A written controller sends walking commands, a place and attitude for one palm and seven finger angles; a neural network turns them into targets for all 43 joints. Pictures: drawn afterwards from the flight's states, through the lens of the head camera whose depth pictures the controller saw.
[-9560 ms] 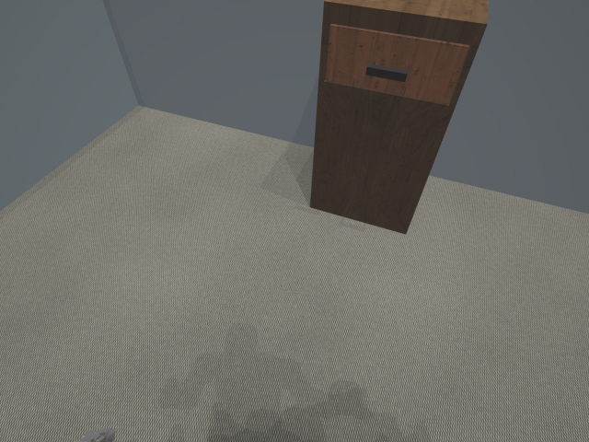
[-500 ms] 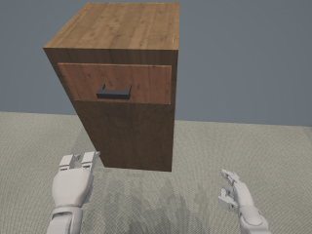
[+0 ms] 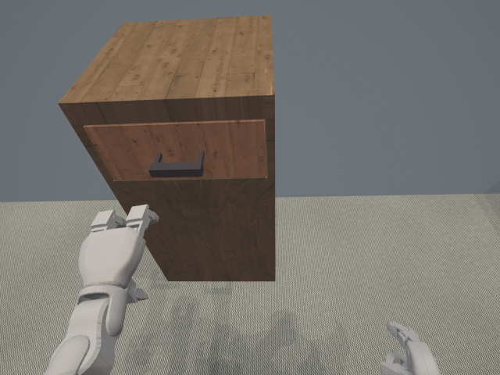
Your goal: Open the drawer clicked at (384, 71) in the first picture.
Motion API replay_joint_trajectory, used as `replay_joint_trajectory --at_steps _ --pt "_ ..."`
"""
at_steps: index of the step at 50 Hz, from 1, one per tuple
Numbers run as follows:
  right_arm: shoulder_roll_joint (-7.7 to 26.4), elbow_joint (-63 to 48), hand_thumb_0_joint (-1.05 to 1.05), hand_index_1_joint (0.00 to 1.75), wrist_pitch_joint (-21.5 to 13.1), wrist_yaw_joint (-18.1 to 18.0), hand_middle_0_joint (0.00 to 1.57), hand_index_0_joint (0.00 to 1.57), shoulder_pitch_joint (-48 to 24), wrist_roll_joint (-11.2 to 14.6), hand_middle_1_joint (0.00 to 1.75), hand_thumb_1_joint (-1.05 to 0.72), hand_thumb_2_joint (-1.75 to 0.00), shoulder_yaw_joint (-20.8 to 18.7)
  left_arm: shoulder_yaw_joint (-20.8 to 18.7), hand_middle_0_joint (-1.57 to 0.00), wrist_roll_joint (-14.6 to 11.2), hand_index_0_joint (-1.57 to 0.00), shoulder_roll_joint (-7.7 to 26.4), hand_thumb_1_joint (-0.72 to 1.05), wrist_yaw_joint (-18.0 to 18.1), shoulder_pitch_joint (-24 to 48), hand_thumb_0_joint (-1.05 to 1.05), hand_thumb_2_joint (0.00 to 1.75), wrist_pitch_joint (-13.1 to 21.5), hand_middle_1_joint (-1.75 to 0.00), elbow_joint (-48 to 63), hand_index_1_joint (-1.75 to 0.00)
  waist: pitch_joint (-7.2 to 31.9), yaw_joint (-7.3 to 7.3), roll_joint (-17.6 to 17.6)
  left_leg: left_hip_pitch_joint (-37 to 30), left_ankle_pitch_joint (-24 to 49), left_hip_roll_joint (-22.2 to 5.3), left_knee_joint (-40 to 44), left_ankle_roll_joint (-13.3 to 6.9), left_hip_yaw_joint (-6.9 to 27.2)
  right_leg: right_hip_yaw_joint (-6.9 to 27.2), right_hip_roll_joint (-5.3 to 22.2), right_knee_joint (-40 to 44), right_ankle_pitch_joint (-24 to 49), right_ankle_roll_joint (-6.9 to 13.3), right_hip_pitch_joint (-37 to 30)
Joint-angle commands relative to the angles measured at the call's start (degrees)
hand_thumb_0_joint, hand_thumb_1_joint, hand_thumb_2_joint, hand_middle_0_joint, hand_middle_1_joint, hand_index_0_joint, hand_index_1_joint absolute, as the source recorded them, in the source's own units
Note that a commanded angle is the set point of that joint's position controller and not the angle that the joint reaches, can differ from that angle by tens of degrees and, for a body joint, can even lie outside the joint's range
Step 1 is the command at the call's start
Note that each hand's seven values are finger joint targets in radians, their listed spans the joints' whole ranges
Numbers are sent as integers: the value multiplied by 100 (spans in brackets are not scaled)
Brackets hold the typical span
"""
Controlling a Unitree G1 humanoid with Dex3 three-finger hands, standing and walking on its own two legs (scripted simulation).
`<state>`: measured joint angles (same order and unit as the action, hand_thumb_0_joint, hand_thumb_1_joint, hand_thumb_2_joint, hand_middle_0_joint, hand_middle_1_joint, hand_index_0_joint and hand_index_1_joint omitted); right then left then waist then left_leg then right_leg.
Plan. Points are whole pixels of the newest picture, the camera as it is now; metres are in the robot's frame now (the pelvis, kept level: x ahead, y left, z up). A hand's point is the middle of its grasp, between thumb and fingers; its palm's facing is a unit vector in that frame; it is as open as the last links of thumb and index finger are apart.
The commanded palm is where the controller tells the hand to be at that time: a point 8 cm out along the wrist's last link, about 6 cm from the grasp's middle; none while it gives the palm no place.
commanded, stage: raise the hand with hooked fingers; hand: left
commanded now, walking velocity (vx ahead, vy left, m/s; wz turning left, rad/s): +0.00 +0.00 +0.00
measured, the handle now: (178, 163) +0.56 +0.26 -0.02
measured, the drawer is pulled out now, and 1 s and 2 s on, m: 0.00 0.00 0.00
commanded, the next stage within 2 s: move the hooked fingers above the handle in 0.78 s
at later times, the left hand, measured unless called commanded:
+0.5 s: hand (115, 213) +0.32 +0.26 +0.10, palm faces +0.05 -0.07 -1.00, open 13.9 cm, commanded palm +0.29 +0.25 +0.15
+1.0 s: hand (122, 218) +0.31 +0.25 +0.09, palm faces +0.04 -0.07 -1.00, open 13.9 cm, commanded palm +0.31 +0.25 +0.15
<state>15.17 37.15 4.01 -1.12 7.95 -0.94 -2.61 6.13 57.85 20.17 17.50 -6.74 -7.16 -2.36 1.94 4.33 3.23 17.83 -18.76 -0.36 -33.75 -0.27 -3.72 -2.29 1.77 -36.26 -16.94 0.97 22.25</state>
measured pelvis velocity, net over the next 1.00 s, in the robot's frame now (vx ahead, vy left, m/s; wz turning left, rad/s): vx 0.01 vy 0.00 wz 0.02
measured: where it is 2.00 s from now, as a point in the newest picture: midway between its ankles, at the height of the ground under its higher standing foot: outside the picture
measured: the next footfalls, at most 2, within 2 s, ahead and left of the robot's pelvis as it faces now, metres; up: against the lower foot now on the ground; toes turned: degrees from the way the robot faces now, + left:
none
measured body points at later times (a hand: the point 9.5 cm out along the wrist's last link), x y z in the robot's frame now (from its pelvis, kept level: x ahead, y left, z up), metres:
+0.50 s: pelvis +0.01 +0.01 +0.01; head +0.03 -0.03 +0.46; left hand +0.31 +0.26 +0.16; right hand +0.22 -0.20 -0.10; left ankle -0.01 +0.12 -0.73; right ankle +0.02 -0.11 -0.73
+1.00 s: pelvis +0.01 +0.00 +0.01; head +0.03 -0.03 +0.46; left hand +0.31 +0.25 +0.15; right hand +0.21 -0.21 -0.10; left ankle -0.01 +0.12 -0.73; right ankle +0.02 -0.11 -0.73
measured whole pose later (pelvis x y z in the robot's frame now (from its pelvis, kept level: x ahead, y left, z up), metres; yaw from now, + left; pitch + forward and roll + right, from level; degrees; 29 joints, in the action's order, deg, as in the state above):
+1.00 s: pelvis +0.01 +0.00 +0.01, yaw +1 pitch +2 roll +1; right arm 14.4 37.2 5.2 -1.6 6.7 1.1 -0.2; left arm 5.0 54.4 25.4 5.1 7.8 -4.2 -7.9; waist 0.7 5.2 4.3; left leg 12.1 -14.9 -0.1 -25.2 -0.4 -2.5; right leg -3.5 1.7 -27.1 -13.2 0.7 15.7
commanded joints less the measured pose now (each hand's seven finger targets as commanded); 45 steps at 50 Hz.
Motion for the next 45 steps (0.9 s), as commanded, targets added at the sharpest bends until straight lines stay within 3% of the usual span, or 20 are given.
replay_joint_trajectory --at_steps 1,3,6,13,18,19,23,27,32,36,39,42,45 --pt "411 -1023 0 30 -282 -29 20 20 -978 49 30 -90 -90 -9 -474 -29 23 -29 941 -43 -128 1473 0 33 -81 -115 1173 -115 1049 77 -260 -303 1442 218 680 -117 212 179 -193 663 1138 156 -1006" --pt "404 -1032 0 30 -248 -47 20 20 -1007 74 30 -90 -90 39 -511 -30 17 -30 1022 -48 -294 1675 0 31 -126 -118 1012 -118 912 87 -302 -303 1353 213 798 -109 214 144 -206 750 1009 153 -1058" --pt "390 -1036 0 30 -223 -69 20 20 -999 72 30 -90 -90 71 -617 -30 4 -30 1194 -50 -485 1943 0 30 -93 -120 1101 -120 1125 119 -232 -471 1564 238 847 -119 185 185 -202 834 1299 143 -1340" --pt "393 -951 0 30 -156 -98 20 20 -997 96 30 -90 -90 156 -676 -30 -84 -30 1441 -50 -872 2809 0 30 -19 -120 934 -120 1052 22 -169 -629 1809 227 992 -94 203 135 -212 1006 1547 143 -1506" --pt "424 -926 0 30 -149 -108 20 20 -910 112 30 -90 -90 156 -748 -30 -209 -30 1654 -50 -1139 3279 0 30 119 -120 953 -120 1299 14 -63 -827 2096 223 1037 -94 257 92 -211 1056 1762 147 -1680" --pt "436 -911 0 30 -140 -113 20 20 -917 118 30 -90 -90 142 -811 -30 -230 -30 1730 -50 -1175 3299 0 30 151 -120 901 -120 1310 12 -103 -836 2176 227 1021 -101 241 102 -213 1072 1854 145 -1702" --pt "470 -942 0 30 -96 -34 20 20 -817 149 30 -90 -90 113 -709 -30 -377 -30 1445 -50 -1390 2616 0 30 205 -120 532 -120 1102 69 -351 -676 2276 201 1071 -83 224 44 -215 1088 1931 133 -1695" --pt "534 -1031 0 30 -101 8 20 20 -779 112 30 -90 -90 65 -1008 -30 -374 -30 1741 -50 -1337 2697 0 30 439 -120 1018 -120 1385 136 -267 -727 2464 193 1044 -87 263 76 -222 1036 2055 145 -1796" --pt "527 -958 0 30 -142 21 20 20 -722 126 30 -90 -90 20 -1196 -30 -344 -30 1861 -50 -994 2834 0 30 583 -120 1175 -120 1501 135 -114 -752 2468 201 1016 -63 273 91 -222 1016 1992 160 -1714" --pt "518 -886 0 30 -158 10 20 20 -703 159 30 -90 -90 -8 -1073 -30 -297 -30 1765 -50 -814 2882 0 30 478 -120 1037 -120 1501 111 -53 -784 2345 205 1036 -59 244 78 -208 1019 1858 157 -1606" --pt "519 -875 0 30 -158 1 20 20 -760 187 30 -90 -90 4 -924 -30 -315 -30 1642 -50 -832 2873 0 30 351 -120 887 -120 1359 73 -173 -722 2176 204 1084 -73 237 64 -211 1064 1706 147 -1572" --pt "543 -909 0 30 -163 -13 20 20 -791 179 30 -90 -90 11 -956 -30 -337 -30 1709 -50 -920 2833 0 30 296 -120 958 -120 1492 89 -189 -766 2266 213 1081 -85 247 88 -220 1072 1821 144 -1710" --pt "530 -860 0 30 -133 -43 20 20 -797 180 30 -90 -90 39 -898 -30 -337 -30 1687 -50 -1013 2837 0 30 289 -120 729 -120 1202 41 -331 -647 2068 218 1101 -101 193 71 -212 1119 1723 124 -1598"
